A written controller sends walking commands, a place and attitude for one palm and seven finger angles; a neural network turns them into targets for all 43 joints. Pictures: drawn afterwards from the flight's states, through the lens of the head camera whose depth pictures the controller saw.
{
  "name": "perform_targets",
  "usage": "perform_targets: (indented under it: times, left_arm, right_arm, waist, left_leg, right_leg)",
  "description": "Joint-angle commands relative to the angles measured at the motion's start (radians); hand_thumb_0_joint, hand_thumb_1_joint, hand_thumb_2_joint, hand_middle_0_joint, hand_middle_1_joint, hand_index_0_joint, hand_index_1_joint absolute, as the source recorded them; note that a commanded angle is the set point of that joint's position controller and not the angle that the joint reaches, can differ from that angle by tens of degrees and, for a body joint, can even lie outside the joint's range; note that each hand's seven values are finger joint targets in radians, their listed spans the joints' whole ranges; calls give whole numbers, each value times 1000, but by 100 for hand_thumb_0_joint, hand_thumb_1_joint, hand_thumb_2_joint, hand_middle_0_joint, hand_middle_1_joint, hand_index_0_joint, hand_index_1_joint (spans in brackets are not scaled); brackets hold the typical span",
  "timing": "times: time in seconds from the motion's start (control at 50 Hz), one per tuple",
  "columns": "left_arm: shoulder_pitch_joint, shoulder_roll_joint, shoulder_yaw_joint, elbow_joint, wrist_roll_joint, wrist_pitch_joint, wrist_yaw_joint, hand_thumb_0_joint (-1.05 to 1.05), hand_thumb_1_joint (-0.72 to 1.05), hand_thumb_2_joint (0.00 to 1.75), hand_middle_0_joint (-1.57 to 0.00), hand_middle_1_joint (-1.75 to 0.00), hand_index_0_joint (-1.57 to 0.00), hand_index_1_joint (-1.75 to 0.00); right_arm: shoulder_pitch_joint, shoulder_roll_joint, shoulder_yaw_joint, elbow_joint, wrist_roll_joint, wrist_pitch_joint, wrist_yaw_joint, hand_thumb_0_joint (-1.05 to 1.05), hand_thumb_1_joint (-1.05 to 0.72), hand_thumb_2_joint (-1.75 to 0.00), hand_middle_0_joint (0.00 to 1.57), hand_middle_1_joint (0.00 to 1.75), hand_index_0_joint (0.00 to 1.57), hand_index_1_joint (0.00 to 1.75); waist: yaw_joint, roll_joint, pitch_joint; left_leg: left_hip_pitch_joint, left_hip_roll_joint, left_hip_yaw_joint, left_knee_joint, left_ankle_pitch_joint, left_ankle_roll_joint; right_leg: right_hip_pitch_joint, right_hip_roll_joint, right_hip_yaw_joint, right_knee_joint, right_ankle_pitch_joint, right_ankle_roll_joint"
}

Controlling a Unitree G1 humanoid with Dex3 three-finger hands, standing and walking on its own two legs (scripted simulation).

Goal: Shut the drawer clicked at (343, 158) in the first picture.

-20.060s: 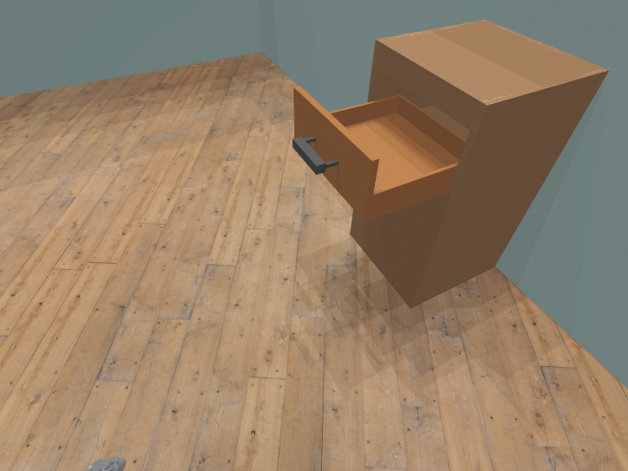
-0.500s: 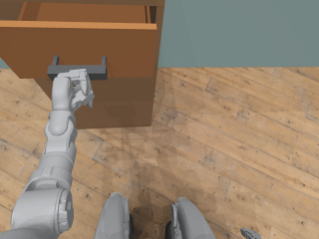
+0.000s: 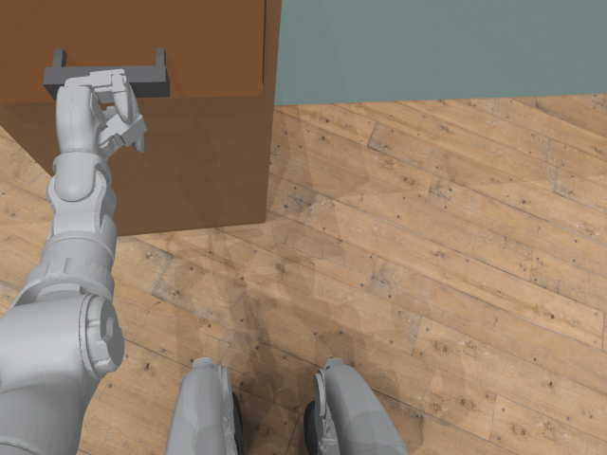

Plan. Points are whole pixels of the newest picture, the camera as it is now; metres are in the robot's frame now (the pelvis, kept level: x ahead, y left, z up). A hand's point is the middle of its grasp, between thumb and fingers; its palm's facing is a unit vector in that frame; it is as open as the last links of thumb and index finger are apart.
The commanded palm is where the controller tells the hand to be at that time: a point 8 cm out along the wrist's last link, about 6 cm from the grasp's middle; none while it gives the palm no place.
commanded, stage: push the drawer shut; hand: left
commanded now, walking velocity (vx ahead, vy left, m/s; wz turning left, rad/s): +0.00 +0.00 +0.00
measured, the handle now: (111, 69) +0.60 +0.21 +0.04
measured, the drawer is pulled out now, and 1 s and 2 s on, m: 0.02 0.00 0.00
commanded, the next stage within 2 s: pull the fist back off the drawer in 0.54 s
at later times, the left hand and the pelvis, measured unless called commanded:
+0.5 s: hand (132, 104) +0.55 +0.18 +0.04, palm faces +0.06 -1.00 -0.04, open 2.8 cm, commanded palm +0.56 +0.19 +0.05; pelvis -0.02 +0.00 -0.01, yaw +0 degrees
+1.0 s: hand (131, 104) +0.55 +0.18 +0.04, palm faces +0.06 -1.00 -0.05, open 2.8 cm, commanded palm +0.54 +0.18 +0.05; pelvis -0.04 +0.00 -0.03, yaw -1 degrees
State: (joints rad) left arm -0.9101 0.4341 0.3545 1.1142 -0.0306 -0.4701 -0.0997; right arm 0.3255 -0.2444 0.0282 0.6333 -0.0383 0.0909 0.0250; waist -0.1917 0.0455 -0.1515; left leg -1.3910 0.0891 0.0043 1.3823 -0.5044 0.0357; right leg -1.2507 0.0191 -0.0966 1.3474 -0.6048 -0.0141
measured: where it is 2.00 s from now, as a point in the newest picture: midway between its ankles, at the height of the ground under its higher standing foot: outside the picture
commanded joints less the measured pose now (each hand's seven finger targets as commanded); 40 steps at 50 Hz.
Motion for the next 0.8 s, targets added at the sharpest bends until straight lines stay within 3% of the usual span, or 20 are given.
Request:
perform_targets:
  times: [0.0, 0.02, 0.04, 0.06, 0.16, 0.18, 0.22, 0.26, 0.28, 0.3, 0.4, 0.44, 0.48, 0.54, 0.62, 0.68, 0.78]
  left_arm:
    - [-498, 237, 37, -192, -4, -55, 23, 0, 90, 90, -140, -160, -140, -160]
    - [-528, 229, 27, -193, 0, -56, 24, 0, 90, 90, -140, -160, -140, -160]
    - [-530, 260, 50, -205, 4, -58, 27, 0, 90, 90, -140, -160, -140, -160]
    - [-527, 235, 29, -204, 7, -56, 27, 0, 90, 90, -140, -160, -140, -160]
    - [-597, 276, 46, -168, 21, -36, 34, 0, 90, 90, -140, -160, -140, -160]
    - [-595, 296, 57, -157, 27, -33, 34, 0, 90, 90, -140, -160, -140, -160]
    - [-643, 284, 41, -171, 31, -34, 34, 0, 90, 90, -140, -160, -140, -160]
    - [-674, 311, 57, -190, 32, -35, 37, 0, 90, 90, -140, -160, -140, -160]
    - [-699, 304, 46, -197, 34, -35, 39, 0, 90, 90, -140, -160, -140, -160]
    - [-715, 287, 29, -190, 37, -32, 40, 0, 90, 90, -140, -160, -140, -160]
    - [-807, 327, 27, -162, 50, -20, 47, 0, 90, 90, -140, -160, -140, -160]
    - [-845, 359, 37, -184, 56, -27, 48, 0, 90, 90, -140, -160, -140, -160]
    - [-868, 329, 6, -168, 55, -20, 46, 0, 90, 90, -140, -160, -140, -160]
    - [-894, 347, -3, -127, 65, -8, 53, 0, 90, 90, -140, -160, -140, -160]
    - [-951, 326, -43, -120, 73, 6, 64, 0, 90, 90, -140, -160, -140, -160]
    - [-931, 363, -18, -113, 75, 17, 65, 0, 90, 90, -140, -160, -140, -160]
    - [-917, 328, -37, -108, 69, 43, 54, 0, 90, 90, -140, -160, -140, -160]
  right_arm:
    - [183, -196, -60, -37, -9, -6, -6, 0, -90, -90, 20, 30, 20, 30]
    - [189, -196, -60, -34, -12, -8, -4, 0, -90, -90, 20, 30, 20, 30]
    - [193, -201, -61, -34, -14, -6, -4, 0, -90, -90, 20, 30, 20, 30]
    - [190, -196, -61, -37, -13, -4, -2, 0, -90, -90, 20, 30, 20, 30]
    - [216, -204, -57, -24, -18, -2, -1, 0, -90, -90, 20, 30, 20, 30]
    - [215, -206, -55, -27, -18, 0, -2, 0, -90, -90, 20, 30, 20, 30]
    - [223, -205, -53, -24, -22, -4, -1, 0, -90, -90, 20, 30, 20, 30]
    - [228, -206, -54, -20, -22, -3, -2, 0, -90, -90, 20, 30, 20, 30]
    - [231, -207, -55, -16, -22, -4, -2, 0, -90, -90, 20, 30, 20, 30]
    - [230, -205, -54, -13, -23, -7, -2, 0, -90, -90, 20, 30, 20, 30]
    - [239, -212, -43, 0, -26, -22, -8, 0, -90, -90, 20, 30, 20, 30]
    - [241, -217, -42, 2, -28, -28, -11, 0, -90, -90, 20, 30, 20, 30]
    - [235, -216, -39, 5, -28, -36, -11, 0, -90, -90, 20, 30, 20, 30]
    - [233, -225, -30, 8, -28, -48, -16, 0, -90, -90, 20, 30, 20, 30]
    - [229, -226, -24, 10, -27, -71, -26, 0, -90, -90, 20, 30, 20, 30]
    - [238, -231, -23, 9, -28, -77, -29, 0, -90, -90, 20, 30, 20, 30]
    - [237, -232, -23, 5, -29, -85, -23, 0, -90, -90, 20, 30, 20, 30]
  waist:
    - [-38, 130, -517]
    - [-49, 146, -519]
    - [-36, 163, -539]
    - [-39, 173, -550]
    - [-66, 155, -535]
    - [-59, 165, -532]
    - [-72, 198, -547]
    - [-72, 204, -568]
    - [-84, 199, -570]
    - [-91, 206, -560]
    - [-122, 212, -532]
    - [-119, 264, -566]
    - [-133, 269, -546]
    - [-149, 272, -488]
    - [-177, 285, -490]
    - [-160, 283, -522]
    - [-148, 290, -513]
  left_leg:
    - [559, -36, -102, -126, 269, 1]
    - [577, -35, -111, -125, 278, 2]
    - [589, -32, -113, -125, 283, -2]
    - [593, -35, -111, -125, 285, -2]
    - [569, -30, -119, -111, 279, 3]
    - [559, -30, -119, -110, 268, 2]
    - [586, -28, -128, -107, 287, 2]
    - [586, -28, -125, -101, 285, 2]
    - [595, -26, -131, -102, 281, 2]
    - [588, -28, -130, -99, 263, 3]
    - [547, -27, -139, -94, 186, 7]
    - [587, -24, -152, -94, 196, 3]
    - [568, -26, -156, -98, 138, 3]
    - [539, -22, -175, -117, 53, 2]
    - [516, -21, -184, -122, -36, 7]
    - [508, -23, -182, -115, -21, 6]
    - [496, -23, -189, -124, -60, 3]
  right_leg:
    - [52, 39, 45, -193, 231, -10]
    - [28, 39, 40, -185, 233, -12]
    - [28, 39, 39, -183, 232, -13]
    - [29, 39, 40, -184, 233, -14]
    - [9, 43, 36, -180, 229, -12]
    - [6, 42, 37, -179, 218, -13]
    - [-22, 42, 34, -170, 227, -15]
    - [-11, 43, 36, -172, 227, -14]
    - [-20, 44, 34, -173, 224, -13]
    - [-30, 44, 36, -178, 213, -14]
    - [-66, 47, 35, -176, 165, -14]
    - [-92, 46, 33, -164, 168, -18]
    - [-114, 46, 33, -169, 138, -18]
    - [-156, 45, 27, -165, 97, -19]
    - [-194, 43, 33, -163, 56, -17]
    - [-167, 42, 33, -160, 66, -20]
    - [-172, 41, 31, -157, 48, -23]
